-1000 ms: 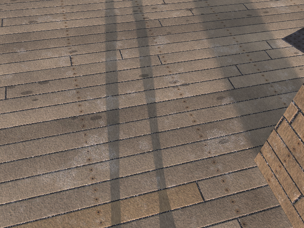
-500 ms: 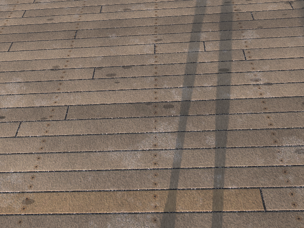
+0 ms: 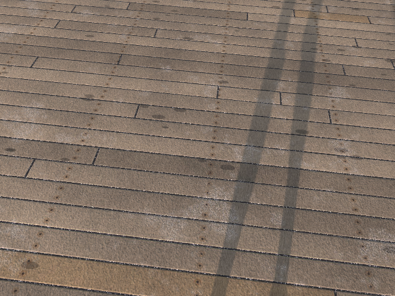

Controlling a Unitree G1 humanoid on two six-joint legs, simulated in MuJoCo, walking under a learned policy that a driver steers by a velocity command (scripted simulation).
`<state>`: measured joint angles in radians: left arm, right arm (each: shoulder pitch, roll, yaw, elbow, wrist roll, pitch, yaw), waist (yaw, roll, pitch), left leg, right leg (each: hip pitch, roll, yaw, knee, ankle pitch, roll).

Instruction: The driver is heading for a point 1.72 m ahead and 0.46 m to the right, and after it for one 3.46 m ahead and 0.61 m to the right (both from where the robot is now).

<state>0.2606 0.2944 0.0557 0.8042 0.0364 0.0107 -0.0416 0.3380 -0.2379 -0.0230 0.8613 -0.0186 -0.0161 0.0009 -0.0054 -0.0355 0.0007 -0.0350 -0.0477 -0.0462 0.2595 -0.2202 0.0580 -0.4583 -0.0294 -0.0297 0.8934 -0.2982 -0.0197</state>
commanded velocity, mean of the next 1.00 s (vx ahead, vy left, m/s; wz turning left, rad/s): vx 0.46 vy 0.00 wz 0.02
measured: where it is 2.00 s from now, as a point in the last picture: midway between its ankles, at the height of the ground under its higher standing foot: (214, 183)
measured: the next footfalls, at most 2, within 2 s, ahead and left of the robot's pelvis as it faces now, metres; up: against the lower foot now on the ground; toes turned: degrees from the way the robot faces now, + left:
right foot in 0.22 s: +0.20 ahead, -0.14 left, +0.00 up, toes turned -3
left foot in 0.76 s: +0.53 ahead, +0.02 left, +0.00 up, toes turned +3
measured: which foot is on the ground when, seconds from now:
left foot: down 0.00-0.24, up 0.26-0.74, down 0.76-1.00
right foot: up 0.00-0.20, down 0.22-0.76, up 0.78-1.00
